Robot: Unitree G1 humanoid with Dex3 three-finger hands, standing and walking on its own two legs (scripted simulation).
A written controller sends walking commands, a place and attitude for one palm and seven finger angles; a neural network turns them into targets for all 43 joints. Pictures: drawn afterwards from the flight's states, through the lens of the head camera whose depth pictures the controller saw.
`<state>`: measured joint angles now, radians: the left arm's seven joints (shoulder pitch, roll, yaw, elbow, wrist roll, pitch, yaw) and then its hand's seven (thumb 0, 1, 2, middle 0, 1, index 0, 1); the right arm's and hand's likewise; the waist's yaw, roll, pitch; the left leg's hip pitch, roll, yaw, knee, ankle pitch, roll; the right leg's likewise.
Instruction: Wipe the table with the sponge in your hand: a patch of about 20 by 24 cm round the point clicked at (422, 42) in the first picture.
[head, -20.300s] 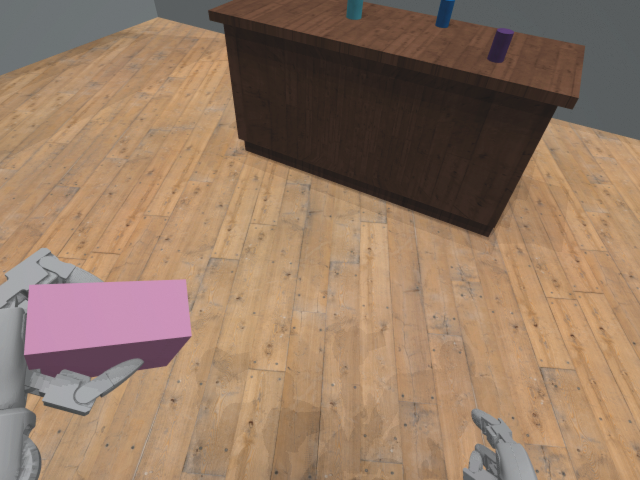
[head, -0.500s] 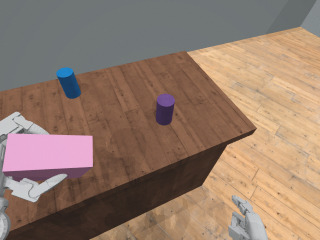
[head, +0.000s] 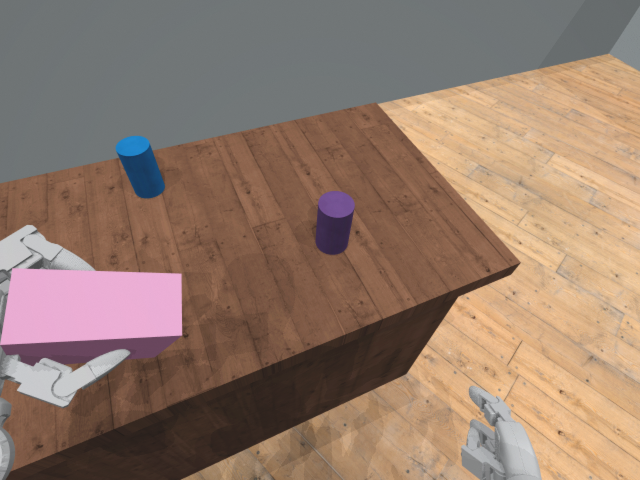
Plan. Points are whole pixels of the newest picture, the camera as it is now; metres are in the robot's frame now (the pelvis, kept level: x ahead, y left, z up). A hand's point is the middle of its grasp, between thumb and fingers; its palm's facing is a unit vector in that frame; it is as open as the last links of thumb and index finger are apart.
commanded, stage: shuffle to correct the standing spot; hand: left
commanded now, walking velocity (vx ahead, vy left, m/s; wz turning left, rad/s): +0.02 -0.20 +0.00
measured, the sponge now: (121, 320) +0.23 +0.21 +0.13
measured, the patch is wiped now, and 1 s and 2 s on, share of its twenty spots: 0.00 0.00 0.00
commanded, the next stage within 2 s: none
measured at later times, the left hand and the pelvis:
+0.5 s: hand (80, 313) +0.22 +0.23 +0.16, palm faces +0.32 -0.85 -0.42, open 9.9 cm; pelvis +0.00 -0.01 +0.00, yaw +0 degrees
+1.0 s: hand (95, 312) +0.23 +0.22 +0.16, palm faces +0.32 -0.85 -0.42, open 9.9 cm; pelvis +0.00 -0.02 +0.00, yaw +0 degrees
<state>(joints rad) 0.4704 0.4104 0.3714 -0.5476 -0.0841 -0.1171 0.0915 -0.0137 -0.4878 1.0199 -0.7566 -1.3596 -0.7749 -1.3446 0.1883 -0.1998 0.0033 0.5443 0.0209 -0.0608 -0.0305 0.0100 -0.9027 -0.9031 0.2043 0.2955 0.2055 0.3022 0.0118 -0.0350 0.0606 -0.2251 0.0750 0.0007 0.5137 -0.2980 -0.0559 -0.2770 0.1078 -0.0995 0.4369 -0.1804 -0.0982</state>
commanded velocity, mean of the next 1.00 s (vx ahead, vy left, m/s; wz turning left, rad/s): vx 0.02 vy -0.20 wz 0.00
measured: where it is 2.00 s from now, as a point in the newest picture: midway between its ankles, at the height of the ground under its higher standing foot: outside the picture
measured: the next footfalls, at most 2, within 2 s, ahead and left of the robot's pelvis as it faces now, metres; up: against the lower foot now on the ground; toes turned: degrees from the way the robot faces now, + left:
none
